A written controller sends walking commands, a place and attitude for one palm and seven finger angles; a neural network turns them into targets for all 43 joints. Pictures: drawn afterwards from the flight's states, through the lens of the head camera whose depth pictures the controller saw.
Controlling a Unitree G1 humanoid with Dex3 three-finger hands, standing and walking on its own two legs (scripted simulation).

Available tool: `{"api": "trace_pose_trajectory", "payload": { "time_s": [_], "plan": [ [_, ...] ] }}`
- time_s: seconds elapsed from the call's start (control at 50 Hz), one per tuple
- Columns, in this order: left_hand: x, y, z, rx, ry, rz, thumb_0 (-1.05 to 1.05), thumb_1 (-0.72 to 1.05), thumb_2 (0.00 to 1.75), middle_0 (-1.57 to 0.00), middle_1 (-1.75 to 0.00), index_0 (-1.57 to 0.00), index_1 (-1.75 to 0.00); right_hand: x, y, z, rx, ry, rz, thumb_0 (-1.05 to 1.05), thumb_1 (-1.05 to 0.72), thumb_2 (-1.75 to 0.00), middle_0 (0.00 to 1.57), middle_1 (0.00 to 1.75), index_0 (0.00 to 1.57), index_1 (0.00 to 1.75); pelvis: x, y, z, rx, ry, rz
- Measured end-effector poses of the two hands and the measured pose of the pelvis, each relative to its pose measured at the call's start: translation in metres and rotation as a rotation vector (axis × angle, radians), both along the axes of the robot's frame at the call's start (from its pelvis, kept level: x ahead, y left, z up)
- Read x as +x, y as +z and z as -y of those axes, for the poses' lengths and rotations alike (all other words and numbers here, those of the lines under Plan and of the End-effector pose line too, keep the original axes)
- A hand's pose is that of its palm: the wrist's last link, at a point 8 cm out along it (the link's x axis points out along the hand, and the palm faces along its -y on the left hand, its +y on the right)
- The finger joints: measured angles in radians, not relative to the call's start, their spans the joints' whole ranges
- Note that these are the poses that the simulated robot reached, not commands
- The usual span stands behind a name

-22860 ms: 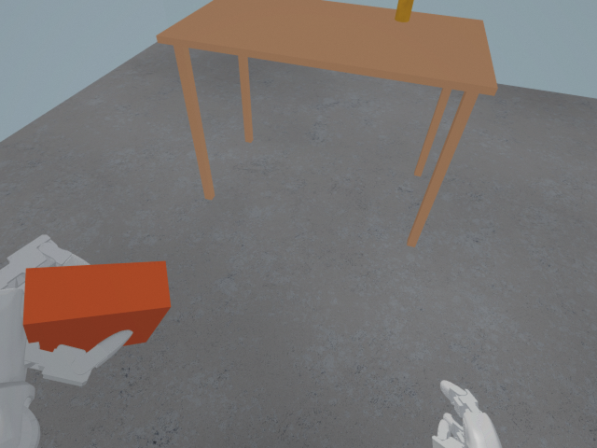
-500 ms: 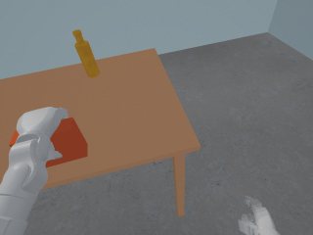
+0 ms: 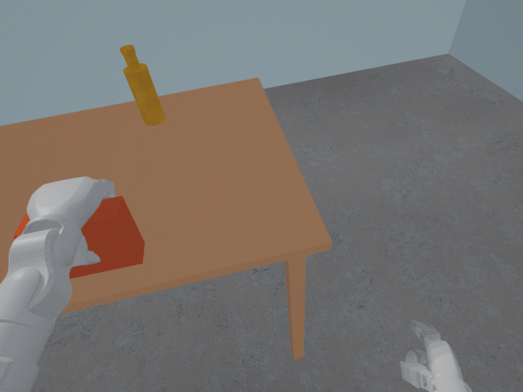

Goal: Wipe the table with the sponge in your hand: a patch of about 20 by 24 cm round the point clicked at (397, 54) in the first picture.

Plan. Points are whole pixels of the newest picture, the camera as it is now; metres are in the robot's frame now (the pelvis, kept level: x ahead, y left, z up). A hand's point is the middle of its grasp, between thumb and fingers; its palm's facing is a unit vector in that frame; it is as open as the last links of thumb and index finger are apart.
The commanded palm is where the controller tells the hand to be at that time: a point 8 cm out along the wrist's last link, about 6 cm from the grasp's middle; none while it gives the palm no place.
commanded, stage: move the sponge above the wiping area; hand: left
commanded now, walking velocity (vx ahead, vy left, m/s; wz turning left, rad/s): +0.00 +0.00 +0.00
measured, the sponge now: (91, 247) +0.29 +0.32 +0.08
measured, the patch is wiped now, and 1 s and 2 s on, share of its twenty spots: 0.05 0.05 0.05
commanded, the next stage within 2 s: lower the sponge onto the table in 1.46 s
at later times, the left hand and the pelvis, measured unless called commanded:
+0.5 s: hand (81, 235) +0.29 +0.32 +0.11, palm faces -0.13 -0.04 -0.99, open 9.3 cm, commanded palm +0.27 +0.33 +0.20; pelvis +0.00 +0.01 +0.00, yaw +0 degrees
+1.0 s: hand (90, 236) +0.29 +0.30 +0.11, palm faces -0.15 -0.03 -0.99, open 9.3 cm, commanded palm +0.27 +0.32 +0.21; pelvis -0.01 +0.00 +0.00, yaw +0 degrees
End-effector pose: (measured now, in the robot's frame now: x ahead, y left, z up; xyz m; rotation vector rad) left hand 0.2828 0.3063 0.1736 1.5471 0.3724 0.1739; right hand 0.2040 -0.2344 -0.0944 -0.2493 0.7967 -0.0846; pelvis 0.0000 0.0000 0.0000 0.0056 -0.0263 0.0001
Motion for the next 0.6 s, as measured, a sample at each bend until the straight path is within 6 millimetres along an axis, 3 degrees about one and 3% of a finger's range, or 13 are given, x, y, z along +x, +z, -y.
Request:
{"api": "trace_pose_trajectory", "payload": {
  "time_s": [0.06,0.12,0.26,0.36,0.5,0.6],
  "plan": [
    [0.003,-0.002,0.014,-0.004,-0.101,0.043,0.00,-0.44,1.05,-0.82,-1.41,-0.81,-1.40,-0.005,0.001,0.001,-0.009,-0.012,-0.002,0.01,-0.90,-0.90,0.20,0.30,0.20,0.30,0.001,0.000,0.000,0.000,-0.008,0.004],
    [0.005,0.004,0.015,0.011,-0.127,0.122,0.00,-0.44,1.05,-0.82,-1.40,-0.82,-1.40,-0.010,0.001,0.002,-0.009,-0.019,-0.017,0.01,-0.90,-0.90,0.20,0.30,0.20,0.30,0.001,0.000,0.001,-0.001,-0.014,0.007],
    [0.001,0.029,-0.022,0.066,0.075,0.210,0.00,-0.44,1.05,-0.82,-1.41,-0.81,-1.40,-0.019,-0.009,0.000,0.020,-0.021,-0.071,0.01,-0.90,-0.90,0.20,0.30,0.20,0.30,0.002,0.001,0.000,-0.002,-0.021,0.006],
    [-0.009,0.025,-0.038,0.041,0.184,0.109,0.00,-0.44,1.05,-0.82,-1.41,-0.81,-1.40,-0.015,-0.011,-0.001,0.025,-0.021,-0.067,0.01,-0.90,-0.90,0.20,0.30,0.20,0.30,0.001,0.001,-0.004,0.000,-0.009,0.000],
    [-0.010,-0.006,-0.006,-0.014,-0.009,-0.005,0.00,-0.44,1.05,-0.82,-1.41,-0.81,-1.40,-0.003,-0.002,-0.006,-0.007,0.001,-0.006,0.01,-0.90,-0.90,0.20,0.30,0.20,0.30,-0.001,-0.001,-0.007,0.000,0.001,0.004],
    [-0.006,-0.001,0.011,0.004,-0.137,0.116,0.00,-0.45,1.05,-0.83,-1.41,-0.82,-1.40,-0.001,0.007,-0.012,-0.014,0.008,0.016,0.01,-0.90,-0.90,0.20,0.30,0.20,0.30,-0.002,0.000,-0.005,-0.004,-0.007,0.010]
  ]
}}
